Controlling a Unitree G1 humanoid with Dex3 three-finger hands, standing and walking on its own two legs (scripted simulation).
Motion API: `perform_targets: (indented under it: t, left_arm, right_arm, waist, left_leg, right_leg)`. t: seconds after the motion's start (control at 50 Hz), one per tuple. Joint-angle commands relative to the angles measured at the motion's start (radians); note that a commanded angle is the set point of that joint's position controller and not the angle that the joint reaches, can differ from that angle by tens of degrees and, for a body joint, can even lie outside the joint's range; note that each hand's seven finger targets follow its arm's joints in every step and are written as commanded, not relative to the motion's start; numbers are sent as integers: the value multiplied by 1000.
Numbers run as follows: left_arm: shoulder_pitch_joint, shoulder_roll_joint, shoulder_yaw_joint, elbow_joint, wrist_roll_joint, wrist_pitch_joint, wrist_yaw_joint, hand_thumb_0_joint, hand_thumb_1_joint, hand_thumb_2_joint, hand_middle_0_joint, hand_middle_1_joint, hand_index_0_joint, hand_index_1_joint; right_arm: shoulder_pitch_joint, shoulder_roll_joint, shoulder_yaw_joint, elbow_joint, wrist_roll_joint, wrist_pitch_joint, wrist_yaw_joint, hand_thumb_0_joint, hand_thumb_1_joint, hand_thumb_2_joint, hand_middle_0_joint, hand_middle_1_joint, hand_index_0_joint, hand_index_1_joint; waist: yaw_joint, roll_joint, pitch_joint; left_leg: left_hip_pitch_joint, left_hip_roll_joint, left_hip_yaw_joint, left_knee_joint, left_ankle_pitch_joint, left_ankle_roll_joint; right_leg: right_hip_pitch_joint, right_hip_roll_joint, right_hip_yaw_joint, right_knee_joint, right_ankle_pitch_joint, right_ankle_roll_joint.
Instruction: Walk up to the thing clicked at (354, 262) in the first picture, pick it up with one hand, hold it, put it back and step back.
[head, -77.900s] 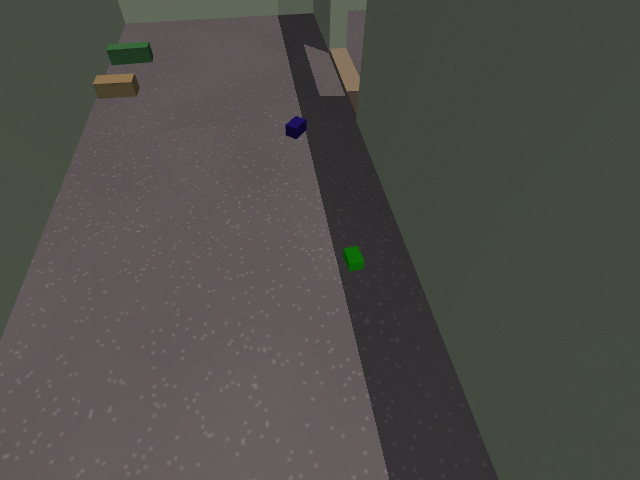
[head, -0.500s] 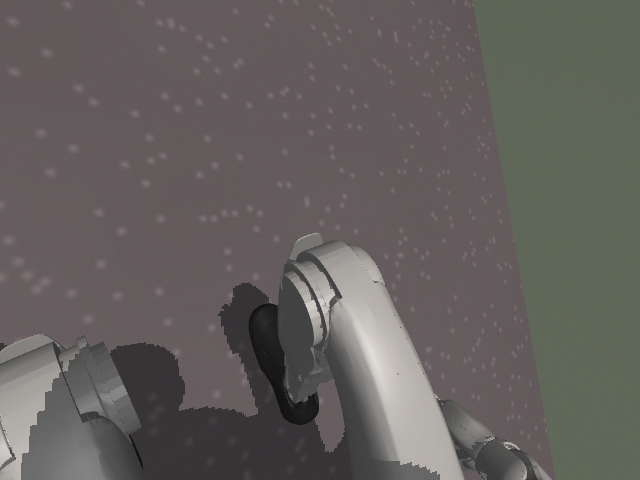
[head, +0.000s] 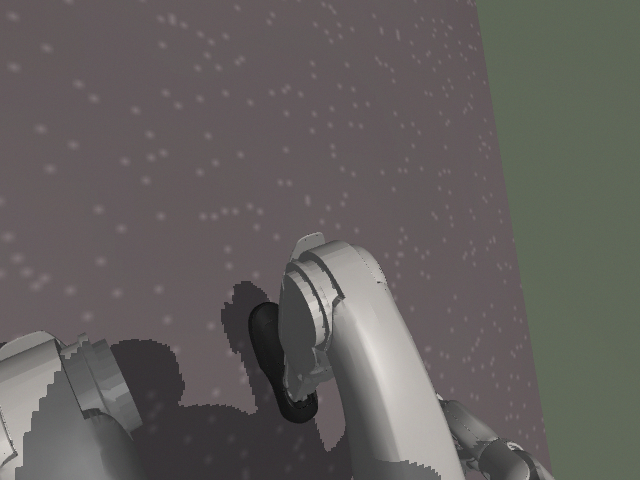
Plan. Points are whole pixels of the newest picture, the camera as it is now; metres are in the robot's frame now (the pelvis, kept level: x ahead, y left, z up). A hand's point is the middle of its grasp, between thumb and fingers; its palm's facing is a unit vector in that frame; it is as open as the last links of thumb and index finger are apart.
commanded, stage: close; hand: left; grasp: from above
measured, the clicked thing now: out of the picture +0.47 +0.35 -0.28
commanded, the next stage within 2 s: none
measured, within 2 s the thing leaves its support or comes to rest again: neither
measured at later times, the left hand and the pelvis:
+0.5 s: hand out of the picture +0.45 +0.34 -0.25, palm faces -0.50 -0.08 -0.86, open 10.9 cm; pelvis +0.00 +0.00 +0.00, yaw -1 degrees
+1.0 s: hand out of the picture +0.45 +0.34 -0.24, palm faces -0.50 -0.06 -0.86, open 10.5 cm; pelvis +0.00 +0.00 +0.00, yaw +0 degrees
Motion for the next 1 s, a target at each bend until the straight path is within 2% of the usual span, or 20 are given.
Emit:
perform_targets:
  t: [0.0,0.04,0.08,0.12,0.18,0.2,0.24,0.36,0.5,0.56,0.6,0.62,0.66,0.7,0.76,0.8,0.82,0.94,0.96,0.98]
  left_arm:
    - [-244,232,21,-114,-32,17,39,0,-164,775,-221,-885,-258,-843]
    - [-215,211,7,-77,-37,29,29,0,-150,762,-237,-871,-273,-831]
    - [-259,245,30,-124,-45,26,23,0,-152,763,-238,-871,-274,-831]
    - [-199,212,14,-46,-49,32,2,0,-135,746,-253,-857,-290,-818]
    - [-224,256,34,-97,-53,20,-6,0,-89,747,-286,-852,-323,-811]
    - [-266,279,47,-150,-51,12,-7,0,-76,756,-302,-849,-336,-811]
    - [-208,242,34,-91,-47,12,-19,0,-53,744,-316,-844,-352,-805]
    - [-195,227,17,-77,-42,-20,-24,0,-3,740,-346,-848,-385,-805]
    - [-223,251,28,-107,-26,-32,1,0,82,744,-403,-855,-445,-809]
    - [-203,216,10,-108,-25,-28,1,0,133,786,-449,-864,-486,-822]
    - [-270,284,45,-175,-16,-29,18,0,144,792,-472,-841,-503,-807]
    - [-284,284,46,-189,-12,-29,18,0,158,754,-480,-819,-514,-781]
    - [-210,227,21,-81,-14,-13,22,0,177,768,-496,-820,-528,-784]
    - [-211,194,-1,-91,-17,-8,22,0,200,768,-492,-846,-532,-802]
    - [-294,254,29,-173,-20,-4,23,0,217,742,-520,-813,-558,-772]
    - [-225,221,24,-99,-33,8,15,0,235,725,-546,-778,-579,-741]
    - [-255,231,28,-155,-39,3,14,0,229,714,-533,-788,-571,-746]
    - [-251,239,24,-135,-42,1,-1,0,247,722,-550,-779,-585,-740]
    - [-283,262,41,-171,-44,-4,4,0,253,714,-556,-776,-591,-737]
    - [-243,235,31,-103,-37,2,1,0,258,710,-553,-774,-590,-734]
  right_arm:
    - [170,-345,-115,14,9,0,-11,0,-884,-893,200,300,200,300]
    - [161,-332,-106,6,12,-1,-12,0,-885,-893,200,300,200,300]
    - [174,-344,-115,14,16,-2,-16,0,-885,-894,200,300,200,300]
    - [169,-333,-97,4,18,-5,-13,0,-887,-894,200,300,200,300]
    - [157,-333,-93,-3,21,4,-18,0,-884,-893,200,300,200,300]
    - [178,-357,-114,5,20,8,-22,0,-886,-894,200,300,200,300]
    - [169,-331,-96,-6,19,10,-15,0,-886,-894,200,300,200,300]
    - [175,-330,-95,-13,14,26,-18,0,-887,-894,200,300,200,300]
    - [178,-331,-89,-20,3,35,-17,0,-887,-894,200,300,200,300]
    - [165,-322,-85,-28,4,30,-10,0,-885,-893,200,300,200,300]
    - [175,-330,-90,-17,3,34,-15,0,-888,-895,200,300,200,300]
    - [193,-352,-111,-10,2,33,-15,0,-886,-894,200,300,200,300]
    - [181,-333,-101,-15,4,28,-9,0,-887,-894,200,300,200,300]
    - [163,-327,-96,-15,5,22,-6,0,-885,-893,200,300,200,300]
    - [187,-340,-112,2,8,15,-11,0,-886,-894,200,300,200,300]
    - [180,-328,-98,2,12,10,-6,0,-887,-894,200,300,200,300]
    - [185,-340,-111,5,11,6,-7,0,-886,-893,200,300,200,300]
    - [173,-336,-108,-1,19,6,-14,0,-888,-894,200,300,200,300]
    - [197,-352,-121,6,16,9,-17,0,-888,-894,200,300,200,300]
    - [187,-340,-110,-5,16,9,-16,0,-886,-894,200,300,200,300]
  waist:
    - [-58,564,-599]
    - [-62,522,-584]
    - [-54,558,-622]
    - [-64,527,-580]
    - [-53,529,-590]
    - [-52,578,-617]
    - [-52,554,-596]
    - [-58,538,-583]
    - [-54,573,-609]
    - [-62,550,-579]
    - [-45,599,-645]
    - [-54,624,-640]
    - [-59,578,-591]
    - [-64,552,-563]
    - [-61,599,-620]
    - [-64,553,-568]
    - [-64,568,-591]
    - [-57,559,-615]
    - [-64,578,-627]
    - [-61,548,-601]
  left_leg:
    - [500,29,74,-319,286,-26]
    - [468,25,85,-310,259,-13]
    - [501,27,79,-312,287,-20]
    - [483,26,79,-297,279,-18]
    - [467,23,78,-304,264,-18]
    - [513,27,71,-317,283,-28]
    - [510,30,66,-308,293,-29]
    - [499,26,70,-305,306,-26]
    - [533,29,59,-310,340,-33]
    - [512,28,61,-310,306,-29]
    - [549,31,56,-317,339,-35]
    - [572,33,52,-323,356,-41]
    - [535,31,52,-319,330,-37]
    - [507,30,55,-321,304,-34]
    - [527,29,65,-320,310,-29]
    - [494,27,68,-315,294,-25]
    - [510,27,74,-311,292,-23]
    - [518,27,65,-307,285,-24]
    - [517,25,70,-312,300,-25]
    - [499,22,64,-308,290,-25]
  right_leg:
    - [271,34,-149,-134,186,-80]
    - [284,37,-142,-141,176,-76]
    - [288,33,-140,-139,197,-79]
    - [284,29,-143,-134,187,-78]
    - [288,31,-141,-146,169,-81]
    - [281,26,-142,-140,180,-84]
    - [274,28,-145,-130,184,-83]
    - [294,34,-150,-134,196,-83]
    - [287,32,-154,-132,213,-84]
    - [278,33,-152,-133,191,-80]
    - [286,32,-150,-133,210,-85]
    - [266,27,-151,-121,223,-84]
    - [256,32,-155,-115,207,-84]
    - [248,34,-155,-130,187,-80]
    - [269,30,-145,-138,203,-80]
    - [256,26,-146,-133,189,-77]
    - [265,27,-142,-139,194,-76]
    - [272,29,-141,-135,182,-83]
    - [287,28,-143,-139,198,-82]
    - [274,26,-144,-135,187,-85]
